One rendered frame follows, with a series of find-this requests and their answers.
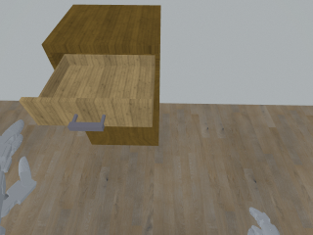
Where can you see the handle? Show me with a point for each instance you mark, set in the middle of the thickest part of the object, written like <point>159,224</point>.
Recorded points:
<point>86,126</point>

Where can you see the left robot hand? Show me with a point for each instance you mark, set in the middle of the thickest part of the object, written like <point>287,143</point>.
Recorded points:
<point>10,141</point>

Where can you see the cabinet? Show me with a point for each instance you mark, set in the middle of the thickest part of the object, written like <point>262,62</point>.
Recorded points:
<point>88,29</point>

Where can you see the drawer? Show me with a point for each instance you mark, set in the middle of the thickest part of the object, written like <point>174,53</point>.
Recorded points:
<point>122,87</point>

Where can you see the right robot hand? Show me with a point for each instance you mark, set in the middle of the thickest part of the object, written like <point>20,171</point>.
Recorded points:
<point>264,222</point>

